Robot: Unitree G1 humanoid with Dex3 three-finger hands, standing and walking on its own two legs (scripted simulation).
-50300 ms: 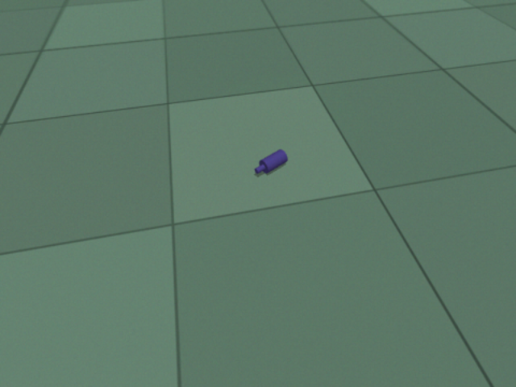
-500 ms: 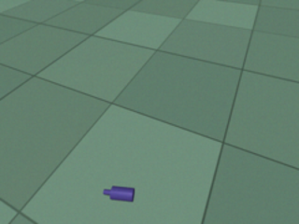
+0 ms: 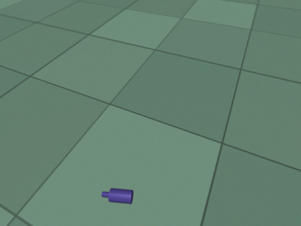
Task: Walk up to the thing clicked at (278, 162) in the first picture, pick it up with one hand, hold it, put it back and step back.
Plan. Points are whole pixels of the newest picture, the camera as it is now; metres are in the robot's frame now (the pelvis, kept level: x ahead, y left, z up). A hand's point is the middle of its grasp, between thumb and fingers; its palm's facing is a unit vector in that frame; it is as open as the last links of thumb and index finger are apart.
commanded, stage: stand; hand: left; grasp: from above
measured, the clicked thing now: (117, 195) +0.43 +0.24 -0.74
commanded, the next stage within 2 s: step back in 0.46 s
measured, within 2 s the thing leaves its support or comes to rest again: neither
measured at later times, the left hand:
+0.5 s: hand out of the picture +0.08 +0.25 -0.16, palm faces +0.00 -0.94 -0.34, open 7.3 cm
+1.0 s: hand out of the picture +0.06 +0.31 -0.18, palm faces -0.09 -0.93 -0.35, open 7.3 cm
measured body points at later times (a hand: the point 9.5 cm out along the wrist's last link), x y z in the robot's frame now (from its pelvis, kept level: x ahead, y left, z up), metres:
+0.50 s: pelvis +0.00 +0.00 +0.00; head +0.02 +0.00 +0.45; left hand +0.08 +0.30 -0.13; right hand +0.06 -0.30 -0.14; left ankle -0.01 +0.15 -0.75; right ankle +0.02 -0.12 -0.75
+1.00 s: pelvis -0.08 +0.06 -0.01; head -0.01 +0.08 +0.43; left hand +0.06 +0.36 -0.15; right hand -0.03 -0.27 -0.12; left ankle -0.07 +0.14 -0.75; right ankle -0.11 -0.09 -0.67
